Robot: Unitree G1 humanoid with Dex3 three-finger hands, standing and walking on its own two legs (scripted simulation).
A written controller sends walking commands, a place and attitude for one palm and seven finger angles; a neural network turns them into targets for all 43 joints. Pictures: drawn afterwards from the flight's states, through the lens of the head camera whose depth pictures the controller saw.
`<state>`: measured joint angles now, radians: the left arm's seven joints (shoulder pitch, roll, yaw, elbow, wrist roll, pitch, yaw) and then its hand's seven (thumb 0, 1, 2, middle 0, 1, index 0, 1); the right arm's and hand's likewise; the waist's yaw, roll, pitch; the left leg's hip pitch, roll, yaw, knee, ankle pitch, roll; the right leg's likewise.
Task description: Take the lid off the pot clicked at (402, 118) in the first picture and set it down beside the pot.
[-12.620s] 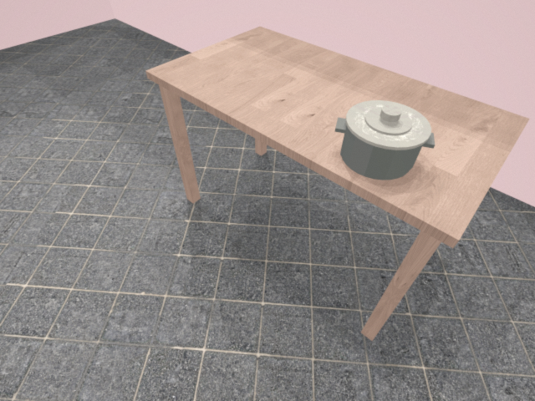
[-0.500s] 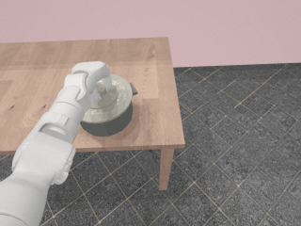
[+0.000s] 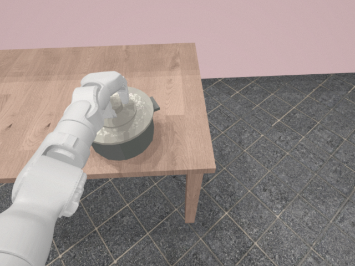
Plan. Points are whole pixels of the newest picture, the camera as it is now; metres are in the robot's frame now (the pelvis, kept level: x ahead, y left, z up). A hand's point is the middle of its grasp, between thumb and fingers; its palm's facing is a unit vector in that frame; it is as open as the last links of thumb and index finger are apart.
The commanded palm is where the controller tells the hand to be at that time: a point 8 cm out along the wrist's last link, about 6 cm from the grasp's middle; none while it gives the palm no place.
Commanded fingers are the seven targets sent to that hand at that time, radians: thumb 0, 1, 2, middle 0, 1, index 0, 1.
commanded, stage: lift the lid straight up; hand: left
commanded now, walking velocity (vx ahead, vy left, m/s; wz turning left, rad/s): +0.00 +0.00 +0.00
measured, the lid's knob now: (113, 105) +0.50 +0.14 +0.06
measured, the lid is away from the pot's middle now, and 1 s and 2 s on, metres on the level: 0.00 0.01 0.01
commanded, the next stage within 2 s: none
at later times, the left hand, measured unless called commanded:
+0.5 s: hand (108, 99) +0.48 +0.14 +0.10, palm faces -0.36 -0.04 -0.93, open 7.5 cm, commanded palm +0.48 +0.14 +0.18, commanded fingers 0.00 0.67 0.89 -0.88 -1.08 -0.89 -1.07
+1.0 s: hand (102, 85) +0.48 +0.14 +0.15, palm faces -0.32 -0.03 -0.95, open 7.5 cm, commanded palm +0.48 +0.14 +0.22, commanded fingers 0.00 0.67 0.89 -0.88 -1.08 -0.89 -1.07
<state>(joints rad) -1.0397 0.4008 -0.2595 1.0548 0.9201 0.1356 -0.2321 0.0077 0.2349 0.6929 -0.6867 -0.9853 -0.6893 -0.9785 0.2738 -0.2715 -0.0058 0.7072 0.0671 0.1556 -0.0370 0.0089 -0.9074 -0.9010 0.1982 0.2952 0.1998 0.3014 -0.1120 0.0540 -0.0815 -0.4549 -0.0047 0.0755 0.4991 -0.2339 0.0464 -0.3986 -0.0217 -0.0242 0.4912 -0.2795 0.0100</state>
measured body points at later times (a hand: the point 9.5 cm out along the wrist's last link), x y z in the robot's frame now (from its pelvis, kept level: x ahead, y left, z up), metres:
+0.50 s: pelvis +0.01 +0.00 +0.00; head +0.06 -0.02 +0.45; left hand +0.50 +0.14 +0.16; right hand +0.06 -0.27 -0.14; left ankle +0.00 +0.09 -0.74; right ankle -0.03 -0.13 -0.74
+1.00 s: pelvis +0.01 +0.00 +0.00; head +0.05 -0.03 +0.45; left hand +0.50 +0.14 +0.20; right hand +0.10 -0.27 -0.13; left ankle +0.00 +0.09 -0.74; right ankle -0.03 -0.13 -0.74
